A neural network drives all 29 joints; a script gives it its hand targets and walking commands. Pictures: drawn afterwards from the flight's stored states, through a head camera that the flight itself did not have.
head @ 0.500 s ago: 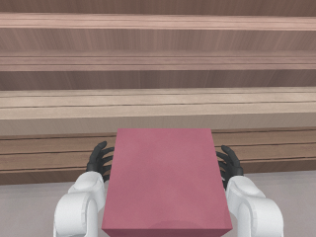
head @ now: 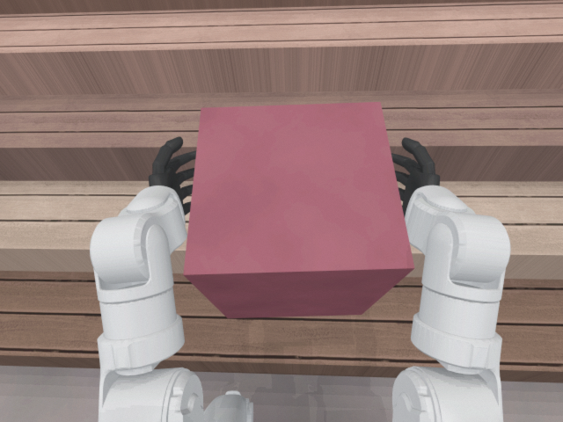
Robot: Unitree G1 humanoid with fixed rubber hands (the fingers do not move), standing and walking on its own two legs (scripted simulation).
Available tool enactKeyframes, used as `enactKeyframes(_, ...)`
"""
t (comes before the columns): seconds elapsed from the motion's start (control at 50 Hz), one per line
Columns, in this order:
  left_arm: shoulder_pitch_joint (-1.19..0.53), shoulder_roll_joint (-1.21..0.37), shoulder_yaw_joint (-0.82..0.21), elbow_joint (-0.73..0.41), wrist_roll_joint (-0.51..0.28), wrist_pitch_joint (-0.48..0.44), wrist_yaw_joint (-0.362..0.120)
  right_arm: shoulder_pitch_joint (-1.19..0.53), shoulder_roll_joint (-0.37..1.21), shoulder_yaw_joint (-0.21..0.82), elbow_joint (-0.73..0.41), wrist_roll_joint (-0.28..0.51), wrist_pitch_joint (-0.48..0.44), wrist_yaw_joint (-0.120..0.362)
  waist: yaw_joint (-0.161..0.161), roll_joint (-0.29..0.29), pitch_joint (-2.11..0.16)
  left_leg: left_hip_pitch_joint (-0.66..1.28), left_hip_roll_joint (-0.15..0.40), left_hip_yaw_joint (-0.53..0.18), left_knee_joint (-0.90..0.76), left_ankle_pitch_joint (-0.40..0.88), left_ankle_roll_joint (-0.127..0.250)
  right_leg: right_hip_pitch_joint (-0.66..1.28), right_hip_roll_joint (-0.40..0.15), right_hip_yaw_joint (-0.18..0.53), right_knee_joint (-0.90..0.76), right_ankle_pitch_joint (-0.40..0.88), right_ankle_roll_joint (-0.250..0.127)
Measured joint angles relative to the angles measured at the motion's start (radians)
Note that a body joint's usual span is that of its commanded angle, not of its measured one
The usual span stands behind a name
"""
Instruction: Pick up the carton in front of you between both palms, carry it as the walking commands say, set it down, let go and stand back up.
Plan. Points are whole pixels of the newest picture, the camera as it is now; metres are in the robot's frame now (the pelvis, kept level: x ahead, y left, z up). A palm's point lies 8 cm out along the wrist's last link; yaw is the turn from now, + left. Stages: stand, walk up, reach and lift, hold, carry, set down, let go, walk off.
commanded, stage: carry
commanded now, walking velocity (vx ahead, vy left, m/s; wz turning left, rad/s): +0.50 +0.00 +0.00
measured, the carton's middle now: (292, 226) +0.37 +0.01 +0.07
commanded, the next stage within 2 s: none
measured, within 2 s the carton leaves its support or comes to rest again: neither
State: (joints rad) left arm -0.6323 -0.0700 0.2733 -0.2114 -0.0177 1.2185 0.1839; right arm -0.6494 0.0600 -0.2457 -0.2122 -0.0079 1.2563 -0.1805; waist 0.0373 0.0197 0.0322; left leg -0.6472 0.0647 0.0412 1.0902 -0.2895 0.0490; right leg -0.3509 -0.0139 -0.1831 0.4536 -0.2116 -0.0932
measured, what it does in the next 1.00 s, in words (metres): climbs: left foot, then right foot 0.17 m higher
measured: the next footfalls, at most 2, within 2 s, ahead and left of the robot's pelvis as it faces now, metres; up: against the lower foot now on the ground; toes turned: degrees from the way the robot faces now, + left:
left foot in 0.16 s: +0.20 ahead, +0.10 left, +0.00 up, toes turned +6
right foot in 0.54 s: +0.51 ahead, -0.09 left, +0.17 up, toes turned -3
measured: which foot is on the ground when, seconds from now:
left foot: up 0.00-0.14, down 0.16-0.54, up 0.56-0.92, down 0.94-1.00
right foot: down 0.00-0.20, up 0.22-0.52, down 0.54-1.00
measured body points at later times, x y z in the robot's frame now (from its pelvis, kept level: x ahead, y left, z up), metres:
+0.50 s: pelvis +0.31 +0.00 +0.01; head +0.39 +0.02 +0.45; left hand +0.70 +0.13 +0.13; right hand +0.68 -0.18 +0.14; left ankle +0.16 +0.10 -0.73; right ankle +0.44 -0.10 -0.54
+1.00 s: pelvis +0.64 +0.00 +0.21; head +0.65 -0.04 +0.66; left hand +1.03 +0.12 +0.41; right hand +1.00 -0.18 +0.38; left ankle +0.74 +0.07 -0.42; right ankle +0.48 -0.08 -0.51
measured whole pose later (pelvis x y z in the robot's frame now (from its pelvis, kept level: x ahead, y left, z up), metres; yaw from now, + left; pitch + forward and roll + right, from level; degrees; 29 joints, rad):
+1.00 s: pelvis +0.64 +0.00 +0.21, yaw +1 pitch +4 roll +5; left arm -0.80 0.01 0.36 -0.01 -0.03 1.30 0.16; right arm -0.78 0.08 -0.25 -0.08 -0.06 1.33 -0.21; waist -0.08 -0.01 -0.06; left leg -0.82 -0.05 0.22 1.18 -0.42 0.16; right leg -0.11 -0.09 -0.08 0.58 -0.01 -0.11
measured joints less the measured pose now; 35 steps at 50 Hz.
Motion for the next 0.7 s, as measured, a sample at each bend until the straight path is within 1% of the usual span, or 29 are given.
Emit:
enactKeyframes(0.06,-0.041,-0.002,0.019,0.028,0.008,-0.008,-0.004,-0.036,0.003,-0.019,0.022,-0.010,-0.008,0.002,-0.006,-0.003,-0.006,-0.035,-0.001,0.024,-0.158,0.044,-0.008,0.059,0.004,0.013,-0.039,-0.031,0.012)
enactKeyframes(0.12,-0.062,-0.008,0.028,0.039,0.024,-0.008,-0.010,-0.046,0.006,-0.032,0.026,-0.015,-0.010,0.004,-0.016,-0.014,-0.022,-0.027,-0.028,0.062,-0.269,0.072,0.012,0.101,-0.001,0.025,-0.015,-0.099,0.030)
enactKeyframes(0.16,-0.057,-0.012,0.034,0.039,0.035,-0.003,-0.016,-0.044,0.015,-0.035,0.036,-0.019,-0.010,0.004,-0.032,-0.018,-0.035,0.030,-0.052,0.093,-0.384,0.122,0.025,0.118,-0.005,0.028,0.051,-0.154,0.034)
enactKeyframes(0.18,-0.048,-0.008,0.036,0.037,0.037,0.003,-0.018,-0.040,0.024,-0.033,0.045,-0.023,-0.014,0.004,-0.047,-0.030,-0.041,0.102,-0.060,0.117,-0.445,0.093,0.027,0.106,-0.018,0.032,0.128,-0.176,0.033)
enactKeyframes(0.2,-0.039,-0.006,0.042,0.032,0.037,0.010,-0.019,-0.042,0.031,-0.029,0.057,-0.028,-0.014,0.004,-0.058,-0.026,-0.052,0.192,-0.058,0.123,-0.512,0.183,0.033,0.070,-0.024,0.037,0.244,-0.164,0.039)
enactKeyframes(0.22,-0.041,0.000,0.044,0.035,0.035,0.012,-0.020,-0.048,0.034,-0.028,0.065,-0.033,-0.016,0.004,-0.078,-0.021,-0.056,0.241,-0.065,0.114,-0.554,0.136,0.041,0.011,-0.025,0.052,0.402,-0.160,0.045)
enactKeyframes(0.24,-0.051,0.011,0.042,0.049,0.033,0.009,-0.022,-0.051,0.035,-0.027,0.075,-0.037,-0.024,0.004,-0.095,-0.032,-0.046,0.259,-0.078,0.109,-0.551,0.057,0.040,-0.063,-0.021,0.089,0.591,-0.188,0.053)
enactKeyframes(0.26,-0.053,0.017,0.043,0.061,0.035,0.008,-0.025,-0.048,0.035,-0.021,0.089,-0.038,-0.032,0.005,-0.109,-0.042,-0.035,0.275,-0.089,0.107,-0.547,0.003,0.043,-0.139,-0.006,0.126,0.777,-0.206,0.052)
enactKeyframes(0.3,-0.040,0.004,0.050,0.059,0.047,0.015,-0.027,-0.025,0.035,-0.013,0.097,-0.033,-0.037,0.004,-0.131,-0.047,-0.017,0.315,-0.095,0.098,-0.568,-0.027,0.038,-0.287,0.029,0.166,1.083,-0.228,0.035)
enactKeyframes(0.36,-0.021,-0.033,0.055,0.007,0.067,0.010,-0.027,0.004,0.033,-0.016,0.053,-0.009,-0.045,0.003,-0.154,-0.036,0.012,0.392,-0.079,0.072,-0.623,-0.033,0.016,-0.499,0.051,0.162,1.370,-0.288,0.004)
enactKeyframes(0.42,-0.003,-0.049,0.040,-0.056,0.075,-0.006,-0.027,0.017,0.026,-0.015,0.006,0.021,-0.066,0.002,-0.166,-0.036,0.029,0.487,-0.058,0.051,-0.684,-0.061,0.000,-0.705,0.033,0.141,1.529,-0.373,-0.013)
enactKeyframes(0.44,0.003,-0.052,0.030,-0.071,0.078,-0.011,-0.027,0.020,0.021,-0.015,-0.007,0.030,-0.068,0.002,-0.165,-0.034,0.031,0.527,-0.048,0.044,-0.719,-0.064,-0.009,-0.761,0.020,0.125,1.520,-0.405,-0.019)
enactKeyframes(0.46,0.007,-0.057,0.020,-0.080,0.083,-0.016,-0.026,0.023,0.013,-0.017,-0.018,0.040,-0.069,0.002,-0.157,-0.027,0.034,0.572,-0.034,0.040,-0.768,-0.058,-0.024,-0.793,0.005,0.101,1.424,-0.412,-0.026)
enactKeyframes(0.48,0.008,-0.061,0.011,-0.083,0.088,-0.019,-0.025,0.025,0.007,-0.021,-0.023,0.049,-0.068,0.002,-0.144,-0.020,0.035,0.615,-0.018,0.038,-0.823,-0.039,-0.027,-0.791,-0.005,0.073,1.255,-0.389,-0.032)
enactKeyframes(0.5,0.010,-0.061,0.002,-0.076,0.091,-0.021,-0.023,0.031,0.006,-0.028,-0.024,0.053,-0.067,0.001,-0.124,-0.020,0.030,0.642,-0.007,0.041,-0.853,-0.008,-0.017,-0.762,0.000,0.049,1.080,-0.340,-0.038)
enactKeyframes(0.52,0.013,-0.061,-0.011,-0.059,0.091,-0.023,-0.021,0.044,0.007,-0.038,-0.027,0.054,-0.063,0.001,-0.093,-0.022,0.024,0.647,0.005,0.042,-0.833,0.025,-0.007,-0.703,0.015,0.028,0.923,-0.282,-0.042)
enactKeyframes(0.54,0.015,-0.063,-0.023,-0.038,0.090,-0.027,-0.017,0.058,0.006,-0.049,-0.031,0.055,-0.057,0.002,-0.043,-0.016,0.031,0.627,0.025,0.043,-0.742,0.061,0.003,-0.637,0.040,0.012,0.831,-0.238,-0.049)
enactKeyframes(0.56,0.011,-0.063,-0.031,-0.021,0.088,-0.033,-0.013,0.061,0.005,-0.058,-0.032,0.055,-0.054,0.003,0.005,-0.001,0.049,0.545,0.045,0.009,-0.517,0.152,-0.002,-0.588,0.058,-0.008,0.801,-0.220,-0.058)
enactKeyframes(0.58,0.004,-0.058,-0.037,-0.007,0.082,-0.039,-0.008,0.058,0.005,-0.066,-0.030,0.049,-0.055,0.007,0.048,0.002,0.065,0.421,0.013,-0.073,-0.190,0.169,-0.016,-0.547,0.070,-0.013,0.767,-0.210,-0.066)
enactKeyframes(0.6,0.003,-0.051,-0.040,0.003,0.071,-0.045,-0.002,0.053,0.007,-0.070,-0.025,0.038,-0.058,0.015,0.082,0.005,0.082,0.308,-0.041,-0.144,0.131,0.156,-0.016,-0.496,0.081,-0.013,0.721,-0.202,-0.070)
enactKeyframes(0.62,0.009,-0.043,-0.043,0.010,0.055,-0.050,0.003,0.054,0.017,-0.075,-0.025,0.026,-0.060,0.026,0.109,0.009,0.093,0.220,-0.092,-0.185,0.384,0.139,-0.005,-0.435,0.093,-0.011,0.661,-0.194,-0.071)
enactKeyframes(0.64,0.017,-0.034,-0.044,0.015,0.036,-0.054,0.008,0.060,0.035,-0.080,-0.030,0.008,-0.061,0.031,0.129,0.008,0.097,0.145,-0.127,-0.198,0.561,0.119,0.012,-0.371,0.103,-0.004,0.589,-0.188,-0.070)
enactKeyframes(0.66,0.020,-0.025,-0.043,0.021,0.018,-0.056,0.010,0.067,0.054,-0.087,-0.040,-0.012,-0.062,0.035,0.144,0.002,0.097,0.076,-0.148,-0.193,0.673,0.098,0.028,-0.307,0.108,0.003,0.513,-0.178,-0.066)
enactKeyframes(0.7,0.006,-0.009,-0.037,0.047,-0.012,-0.063,0.011,0.073,0.083,-0.094,-0.058,-0.052,-0.066,0.042,0.160,-0.017,0.093,-0.045,-0.158,-0.150,0.758,0.063,0.051,-0.176,0.107,0.021,0.352,-0.152,-0.057)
